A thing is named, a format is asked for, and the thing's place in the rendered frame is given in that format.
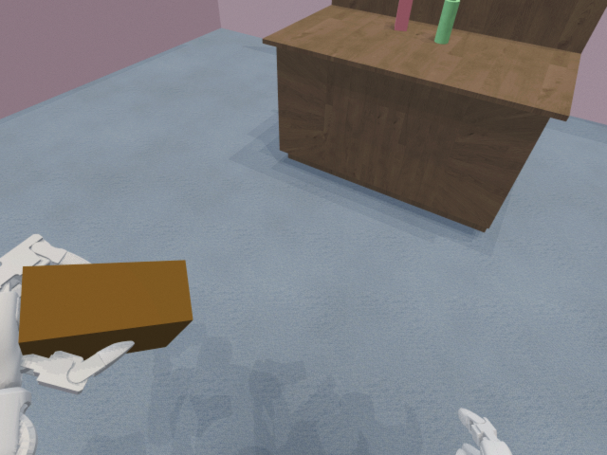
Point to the sponge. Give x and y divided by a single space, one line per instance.
82 308

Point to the robot left hand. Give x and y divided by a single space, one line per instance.
62 371

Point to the robot right hand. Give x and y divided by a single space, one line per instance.
484 435

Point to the robot left forearm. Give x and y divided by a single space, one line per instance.
18 436

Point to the table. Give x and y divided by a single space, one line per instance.
445 128

